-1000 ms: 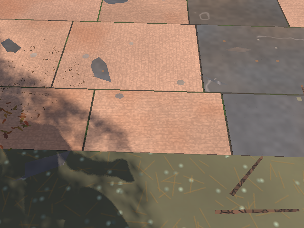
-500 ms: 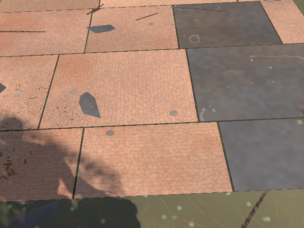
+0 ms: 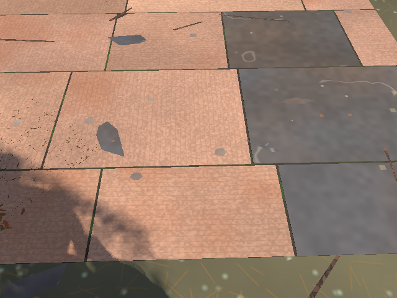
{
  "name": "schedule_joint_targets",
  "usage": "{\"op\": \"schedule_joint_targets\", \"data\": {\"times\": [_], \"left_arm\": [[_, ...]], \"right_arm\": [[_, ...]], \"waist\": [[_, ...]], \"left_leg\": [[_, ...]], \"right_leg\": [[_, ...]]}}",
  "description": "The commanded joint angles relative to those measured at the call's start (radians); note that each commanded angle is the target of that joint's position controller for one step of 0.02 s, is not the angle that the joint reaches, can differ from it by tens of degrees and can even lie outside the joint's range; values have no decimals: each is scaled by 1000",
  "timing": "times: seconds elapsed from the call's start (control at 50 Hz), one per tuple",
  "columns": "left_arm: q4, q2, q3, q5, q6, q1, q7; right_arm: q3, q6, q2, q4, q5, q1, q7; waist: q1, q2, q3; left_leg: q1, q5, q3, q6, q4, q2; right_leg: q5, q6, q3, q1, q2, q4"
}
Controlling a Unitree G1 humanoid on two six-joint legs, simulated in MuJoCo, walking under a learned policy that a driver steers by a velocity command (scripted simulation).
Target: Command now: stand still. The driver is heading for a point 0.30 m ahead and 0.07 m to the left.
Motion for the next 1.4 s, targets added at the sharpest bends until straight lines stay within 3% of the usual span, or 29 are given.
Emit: {"op": "schedule_joint_targets", "data": {"times": [0.02,0.58,0.6,0.64,0.68,0.7,0.74,0.78,0.82,0.84,0.86,0.88,0.9,0.92,0.94,0.98,1.02,1.08,1.14,1.18,1.22,1.24,1.26,1.28,1.3,1.32,1.34,1.36,1.4], "left_arm": [[-34,103,16,0,-7,-27,4],[23,88,2,-4,-7,32,11],[33,79,0,-4,-6,51,11],[35,93,7,-13,-8,54,10],[1,85,8,-18,-34,-20,-1],[-18,78,7,-23,-52,-51,-11],[-35,75,8,-27,-83,-70,-28],[-40,64,7,-38,-104,-48,-41],[30,82,29,-38,-108,134,-46],[70,128,53,-35,-106,280,-46],[86,235,80,-30,-107,422,-40],[97,223,60,-16,-118,485,-49],[76,166,35,-9,-131,390,-43],[43,122,16,-9,-136,288,-44],[23,107,4,-5,-135,221,-47],[14,78,-12,6,-125,193,-45],[24,93,-17,16,-117,226,-30],[18,125,-20,20,-104,209,-6],[26,157,-12,12,-90,243,-1],[32,150,-10,-2,-83,240,-3],[30,140,-8,-16,-77,206,-3],[39,135,-7,-16,-77,231,-5],[38,131,-7,4,-81,266,-4],[61,31,-32,24,-84,399,-6],[61,26,-37,16,-70,371,-5],[38,60,-27,-14,-52,302,-5],[24,79,-22,-21,-36,241,3],[21,86,-16,-15,-24,210,12],[30,74,-14,-6,-8,224,23]], "right_arm": [[-13,-10,-93,-12,-1,70,-4],[-6,-24,-52,-16,3,177,-4],[-6,-23,-46,-7,4,200,-4],[-20,-19,-88,-20,13,191,-9],[-38,-30,-139,-34,24,222,-12],[-51,-41,-174,-40,30,205,-13],[-53,-63,-155,-44,25,206,-9],[-53,-69,-142,-51,34,192,3],[-52,-66,-152,-74,33,139,15],[-50,-71,-154,-87,31,109,18],[-35,-82,-98,-133,29,79,16],[-22,-103,-45,-159,34,73,15],[-35,-114,-79,-166,67,45,22],[-40,-118,-103,-172,70,19,27],[-48,-117,-101,-164,57,20,24],[-65,-95,-105,-149,38,54,21],[-67,-73,-80,-151,35,52,24],[-48,-60,-36,-201,25,-78,20],[-41,-49,-53,-221,22,-158,25],[-44,-45,-77,-224,22,-174,29],[-52,-50,-100,-208,12,-138,32],[-66,-54,-138,-189,2,-93,29],[-86,-58,-211,-174,-3,-25,22],[-77,-54,-218,-163,-18,12,19],[-57,-50,-144,-149,-12,45,29],[-45,-51,-119,-147,-1,-4,34],[-45,-51,-131,-164,2,-80,32],[-44,-51,-137,-182,-1,-146,27],[-43,-43,-140,-200,-9,-235,18]], "waist": [[7,1,-8],[12,12,3],[10,17,-15],[8,65,39],[-27,138,121],[-27,178,172],[-26,163,204],[-3,140,188],[83,121,100],[151,77,25],[189,-181,-41],[179,-285,-146],[129,-170,-69],[92,-109,1],[53,-53,28],[12,-61,23],[-4,-62,12],[-2,-56,14],[28,-88,-27],[26,-91,-29],[-12,-71,-38],[-29,-37,-61],[-30,30,-128],[29,180,-254],[-10,232,-326],[-1,205,-280],[8,146,-200],[22,113,-144],[64,120,-94]], "left_leg": [[-206,46,-29,27,-134,34],[-202,102,-27,31,-146,28],[-195,7,-27,38,-161,26],[-218,-240,-81,89,-196,53],[-166,-407,-260,175,-306,185],[-132,-394,-362,218,-349,281],[-35,-213,-390,240,-330,336],[-1,-53,-303,204,-270,296],[-168,172,-169,151,-143,192],[-254,374,-92,115,44,135],[-478,319,42,26,436,-7],[-600,-146,-85,21,710,-80],[-691,-116,-182,57,843,-21],[-691,-30,-161,82,848,26],[-658,53,-140,91,796,66],[-529,115,-98,81,690,95],[-490,145,-60,52,618,78],[-444,240,-36,16,336,69],[-348,298,-10,6,178,34],[-318,306,-19,24,122,25],[-234,368,-10,59,5,5],[-142,503,-16,83,-74,-4],[12,893,-105,116,-36,87],[228,1137,-285,265,16,262],[217,1088,-417,366,-54,355],[139,759,-432,351,-118,333],[44,530,-396,298,-163,291],[-54,401,-358,260,-200,267],[-216,272,-272,203,-242,208]], "right_leg": [[100,-47,77,181,-64,-74],[139,-41,74,181,-55,-67],[30,-40,60,187,-42,-64],[-281,-35,5,99,10,-2],[-299,-25,-48,-87,37,132],[-218,-32,-48,-178,5,215],[-250,-50,-12,-306,-55,284],[-268,-59,-32,-254,-60,168],[-105,-56,-118,141,38,22],[-64,-80,-45,331,12,0],[-186,-197,374,505,-217,-180],[-207,-298,771,588,-392,-358],[-257,-275,706,521,-416,-341],[-120,-228,542,419,-375,-328],[40,-192,404,337,-334,-327],[345,-136,184,236,-242,-320],[536,-142,100,208,-213,-317],[629,-139,16,172,-184,-302],[634,-145,7,186,-196,-265],[618,-146,29,208,-219,-227],[574,-119,36,220,-209,-145],[554,-87,30,220,-167,-76],[400,-39,-9,161,-108,41],[-30,25,-39,7,-26,227],[-464,65,15,-5,1,391],[-553,73,56,-65,-18,463],[-525,76,62,-97,-41,488],[-475,80,64,-98,-58,458],[-386,83,51,2,-75,314]]}}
